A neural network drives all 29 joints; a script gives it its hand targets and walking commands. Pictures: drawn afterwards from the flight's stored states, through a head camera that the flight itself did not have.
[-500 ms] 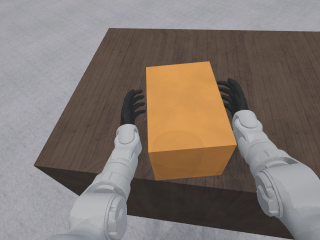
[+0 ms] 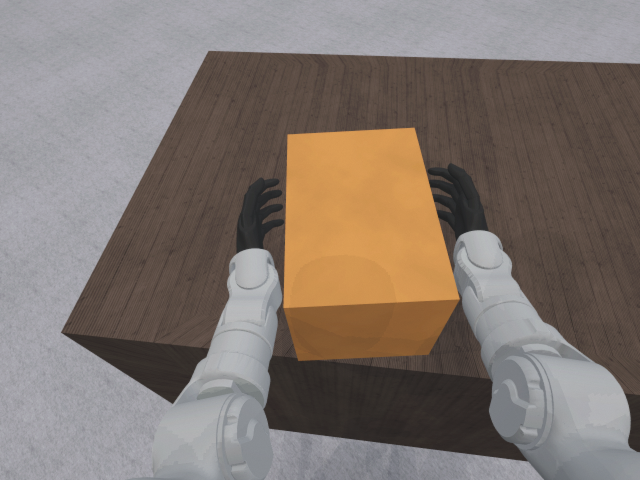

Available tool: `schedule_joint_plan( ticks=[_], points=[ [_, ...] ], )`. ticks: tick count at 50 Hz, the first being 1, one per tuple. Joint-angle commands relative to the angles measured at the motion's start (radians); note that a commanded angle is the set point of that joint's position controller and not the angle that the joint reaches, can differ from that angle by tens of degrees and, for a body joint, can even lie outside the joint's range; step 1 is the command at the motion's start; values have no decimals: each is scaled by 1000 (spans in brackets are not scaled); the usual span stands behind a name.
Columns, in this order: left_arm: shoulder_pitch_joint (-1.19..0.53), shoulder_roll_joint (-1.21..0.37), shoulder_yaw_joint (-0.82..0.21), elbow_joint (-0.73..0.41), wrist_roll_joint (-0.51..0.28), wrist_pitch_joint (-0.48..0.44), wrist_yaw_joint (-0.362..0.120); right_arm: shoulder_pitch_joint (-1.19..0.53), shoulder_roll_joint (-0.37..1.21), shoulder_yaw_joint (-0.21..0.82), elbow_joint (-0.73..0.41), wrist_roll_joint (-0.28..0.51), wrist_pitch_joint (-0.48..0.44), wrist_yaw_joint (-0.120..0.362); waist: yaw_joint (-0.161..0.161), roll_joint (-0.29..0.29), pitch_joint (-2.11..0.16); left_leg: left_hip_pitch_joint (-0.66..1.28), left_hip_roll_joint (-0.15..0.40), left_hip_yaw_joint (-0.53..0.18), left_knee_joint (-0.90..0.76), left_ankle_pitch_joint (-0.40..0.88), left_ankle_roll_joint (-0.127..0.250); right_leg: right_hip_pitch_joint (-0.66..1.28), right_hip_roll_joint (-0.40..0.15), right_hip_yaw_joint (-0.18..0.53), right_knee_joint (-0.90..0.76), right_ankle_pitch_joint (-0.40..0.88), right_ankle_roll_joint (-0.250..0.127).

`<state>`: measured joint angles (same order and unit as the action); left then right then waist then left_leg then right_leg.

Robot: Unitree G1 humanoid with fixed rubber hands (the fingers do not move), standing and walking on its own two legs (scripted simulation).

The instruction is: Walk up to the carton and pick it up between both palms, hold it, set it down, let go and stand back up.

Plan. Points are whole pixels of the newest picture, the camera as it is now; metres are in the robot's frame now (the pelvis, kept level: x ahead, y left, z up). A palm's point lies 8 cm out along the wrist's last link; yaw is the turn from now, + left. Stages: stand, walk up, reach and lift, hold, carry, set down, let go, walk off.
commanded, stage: reach and lift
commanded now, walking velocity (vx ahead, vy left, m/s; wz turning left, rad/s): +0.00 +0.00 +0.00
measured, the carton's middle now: (357, 243) +0.43 +0.04 +0.00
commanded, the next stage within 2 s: none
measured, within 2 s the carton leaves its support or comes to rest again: leaves its support in 1.74 s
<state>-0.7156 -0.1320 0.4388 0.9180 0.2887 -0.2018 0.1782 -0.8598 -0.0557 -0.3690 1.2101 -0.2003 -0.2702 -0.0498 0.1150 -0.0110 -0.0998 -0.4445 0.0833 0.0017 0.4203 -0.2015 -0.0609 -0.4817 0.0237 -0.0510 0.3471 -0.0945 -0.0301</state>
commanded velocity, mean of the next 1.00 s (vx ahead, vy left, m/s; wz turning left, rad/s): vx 0.00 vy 0.00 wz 0.00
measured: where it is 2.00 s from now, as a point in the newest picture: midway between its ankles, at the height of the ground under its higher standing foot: outside the picture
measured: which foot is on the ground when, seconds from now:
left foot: down 0.00-1.00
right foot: down 0.00-1.00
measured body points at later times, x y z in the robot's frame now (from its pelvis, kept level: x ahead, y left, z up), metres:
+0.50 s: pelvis +0.02 +0.00 +0.01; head +0.08 +0.01 +0.45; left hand +0.40 +0.18 +0.05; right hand +0.45 -0.10 +0.05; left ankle -0.01 +0.16 -0.74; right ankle +0.03 -0.10 -0.74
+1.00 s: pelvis +0.02 +0.00 +0.01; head +0.08 +0.02 +0.45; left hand +0.40 +0.18 +0.05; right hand +0.45 -0.10 +0.05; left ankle -0.01 +0.16 -0.74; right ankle +0.03 -0.10 -0.74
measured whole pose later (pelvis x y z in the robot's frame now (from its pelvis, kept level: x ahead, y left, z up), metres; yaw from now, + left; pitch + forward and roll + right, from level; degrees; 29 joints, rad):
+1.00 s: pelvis +0.02 +0.00 +0.01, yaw +0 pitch +11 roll -1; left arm -0.59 -0.21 0.50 0.72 0.40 -0.19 0.11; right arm -0.76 0.02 -0.50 1.13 -0.36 -0.40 -0.02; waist 0.10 -0.03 -0.05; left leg -0.32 0.08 0.01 0.32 -0.18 -0.06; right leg -0.36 0.03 -0.05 0.26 -0.08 -0.03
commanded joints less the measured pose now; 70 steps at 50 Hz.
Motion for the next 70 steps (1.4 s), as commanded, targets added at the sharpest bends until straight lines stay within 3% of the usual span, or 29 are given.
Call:
schedule_joint_plan(
  ticks=[1, 3, 9, 15, 21, 42, 53, 70],
  points=[
    [-379, -322, -124, -107, 82, -32, -87, -442, 344, 43, -114, -135, -65, 99, 8, -33, -488, 86, -87, 120, -40, 362, 12, 492, 28, -8, 7, 183, 3],
    [-355, -429, -142, -97, 123, -31, -120, -427, 481, 43, -94, -198, -83, 130, 5, -28, -469, 95, -87, 126, -51, 379, 10, 510, 27, -16, 3, 217, 1],
    [-263, -437, -161, -117, 167, -16, -142, -339, 511, 42, -72, -257, -124, 151, 17, -9, -396, 107, -78, 141, -73, 412, 8, 537, 21, -35, -4, 268, 3],
    [-236, -431, -158, -144, 170, 11, -148, -328, 505, 68, -85, -241, -131, 152, 29, -23, -347, 108, -79, 144, -88, 399, 18, 552, 15, -35, -14, 279, 10],
    [-213, -449, -180, -160, 162, 11, -157, -319, 513, 93, -93, -235, -148, 141, 16, -31, -368, 104, -83, 140, -85, 413, 19, 579, 6, -32, -8, 351, 17],
    [-201, -472, -195, -163, 156, 4, -150, -306, 537, 84, -68, -238, -162, 136, 9, -23, -358, 141, -75, 131, -98, 399, 28, 515, 1, -39, -41, 254, 8],
    [-199, -477, -213, -145, 144, -5, -146, -317, 539, 110, -60, -223, -167, 130, 3, -27, -361, 130, -75, 123, -93, 402, 29, 513, 2, -30, -38, 281, 9],
    [-316, -512, -265, -87, 122, -112, -146, -422, 552, 172, -45, -244, -285, 82, -33, -39, -469, 86, -77, 122, -91, 392, 17, 581, 12, -37, -9, 429, 23]
  ],
)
